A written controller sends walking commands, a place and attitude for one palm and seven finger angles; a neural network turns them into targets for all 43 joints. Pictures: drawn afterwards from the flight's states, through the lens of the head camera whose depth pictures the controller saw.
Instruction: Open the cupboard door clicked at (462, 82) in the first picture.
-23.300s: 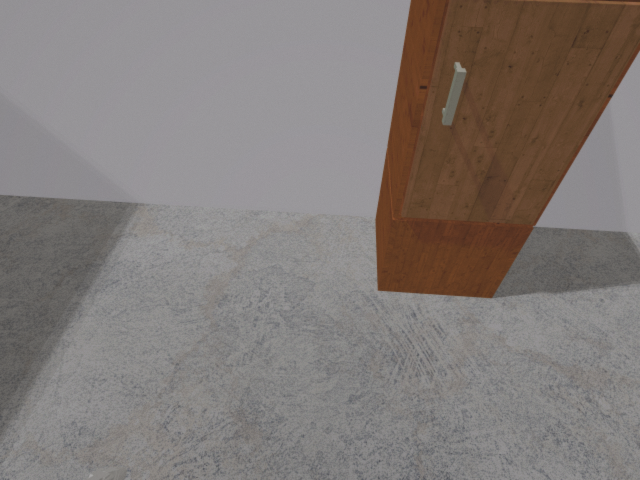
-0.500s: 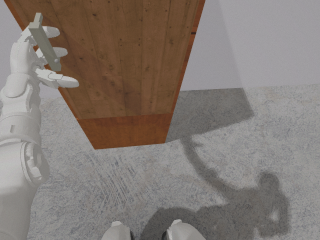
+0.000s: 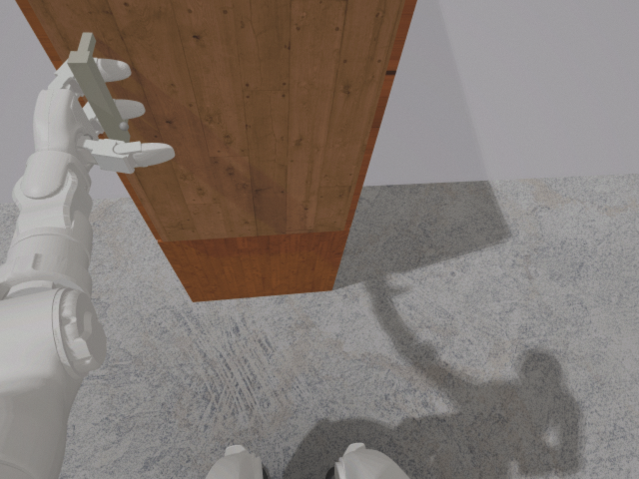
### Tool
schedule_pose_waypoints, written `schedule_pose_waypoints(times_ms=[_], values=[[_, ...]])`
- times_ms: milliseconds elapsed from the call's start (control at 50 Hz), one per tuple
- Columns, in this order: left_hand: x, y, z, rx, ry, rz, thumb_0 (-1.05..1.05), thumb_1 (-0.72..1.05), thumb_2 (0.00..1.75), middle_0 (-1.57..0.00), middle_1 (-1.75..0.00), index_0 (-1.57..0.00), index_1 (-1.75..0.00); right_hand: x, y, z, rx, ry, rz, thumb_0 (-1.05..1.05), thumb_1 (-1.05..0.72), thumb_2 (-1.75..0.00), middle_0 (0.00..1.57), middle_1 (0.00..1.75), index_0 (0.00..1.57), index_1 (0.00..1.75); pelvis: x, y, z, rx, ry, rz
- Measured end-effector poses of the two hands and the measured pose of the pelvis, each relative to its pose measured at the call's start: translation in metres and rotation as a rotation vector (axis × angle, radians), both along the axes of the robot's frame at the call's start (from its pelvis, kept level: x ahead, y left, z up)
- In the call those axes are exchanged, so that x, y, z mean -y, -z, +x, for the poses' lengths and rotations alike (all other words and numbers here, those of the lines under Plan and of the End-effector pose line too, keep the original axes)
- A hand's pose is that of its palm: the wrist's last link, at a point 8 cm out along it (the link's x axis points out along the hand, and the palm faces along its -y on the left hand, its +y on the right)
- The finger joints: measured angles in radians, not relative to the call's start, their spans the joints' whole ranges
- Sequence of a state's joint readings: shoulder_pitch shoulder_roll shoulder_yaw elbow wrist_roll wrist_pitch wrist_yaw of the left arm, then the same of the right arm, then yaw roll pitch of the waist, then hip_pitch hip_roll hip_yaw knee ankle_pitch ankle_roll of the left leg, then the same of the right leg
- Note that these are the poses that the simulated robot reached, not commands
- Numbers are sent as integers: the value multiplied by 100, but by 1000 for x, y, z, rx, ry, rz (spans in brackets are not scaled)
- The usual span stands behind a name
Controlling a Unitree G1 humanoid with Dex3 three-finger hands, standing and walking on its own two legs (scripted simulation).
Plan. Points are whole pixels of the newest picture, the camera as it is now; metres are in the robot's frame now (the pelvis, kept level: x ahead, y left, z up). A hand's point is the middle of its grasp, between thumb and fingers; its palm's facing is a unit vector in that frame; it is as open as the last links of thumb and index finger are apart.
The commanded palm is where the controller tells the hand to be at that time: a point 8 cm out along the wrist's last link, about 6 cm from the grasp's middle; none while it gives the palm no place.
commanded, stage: close the thumb around the handle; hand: left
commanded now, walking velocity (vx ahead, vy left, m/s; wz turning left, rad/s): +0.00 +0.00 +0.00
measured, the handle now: (105, 93) +0.57 +0.21 +0.11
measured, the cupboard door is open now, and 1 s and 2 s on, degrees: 0 11 47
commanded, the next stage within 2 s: pull the door open along its arc in 0.46 s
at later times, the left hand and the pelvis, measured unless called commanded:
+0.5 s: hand (124, 124) +0.52 +0.19 +0.11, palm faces +0.00 -1.00 +0.00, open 5.3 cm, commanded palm +0.51 +0.23 +0.11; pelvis +0.00 +0.00 +0.00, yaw +0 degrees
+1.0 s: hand (131, 171) +0.45 +0.17 +0.10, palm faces -0.01 -1.00 -0.01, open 5.5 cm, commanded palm +0.39 +0.22 +0.11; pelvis +0.01 +0.00 +0.01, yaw -1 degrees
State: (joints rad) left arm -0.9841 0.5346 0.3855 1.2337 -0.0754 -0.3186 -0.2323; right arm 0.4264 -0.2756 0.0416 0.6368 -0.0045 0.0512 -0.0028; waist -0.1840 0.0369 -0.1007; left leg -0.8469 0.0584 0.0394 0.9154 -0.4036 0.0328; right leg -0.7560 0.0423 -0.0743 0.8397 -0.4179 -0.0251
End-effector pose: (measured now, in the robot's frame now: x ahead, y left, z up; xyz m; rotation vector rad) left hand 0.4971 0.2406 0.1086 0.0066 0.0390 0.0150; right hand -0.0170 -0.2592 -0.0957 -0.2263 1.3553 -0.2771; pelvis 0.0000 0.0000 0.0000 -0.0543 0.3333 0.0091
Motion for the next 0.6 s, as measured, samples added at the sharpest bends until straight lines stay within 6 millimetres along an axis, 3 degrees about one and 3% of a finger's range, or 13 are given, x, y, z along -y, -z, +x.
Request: schedule_pose_waypoints(times_ms=[380, 600], values=[[-5, 2, 4, -4, -4, -7, 0, 71, 81, -39, -132, -39, -133, 2, -1, -5, -21, 9, -11, 1, -90, -90, 20, 30, 20, 30, 1, 1, 1, -7, 2, 0], [-1, 2, 6, -4, 10, -5, 1, 77, 85, -41, -135, -40, -135, 3, -1, -8, -28, 8, -16, 1, -91, -90, 20, 30, 20, 30, 1, 2, -1, -13, -1, -2]])
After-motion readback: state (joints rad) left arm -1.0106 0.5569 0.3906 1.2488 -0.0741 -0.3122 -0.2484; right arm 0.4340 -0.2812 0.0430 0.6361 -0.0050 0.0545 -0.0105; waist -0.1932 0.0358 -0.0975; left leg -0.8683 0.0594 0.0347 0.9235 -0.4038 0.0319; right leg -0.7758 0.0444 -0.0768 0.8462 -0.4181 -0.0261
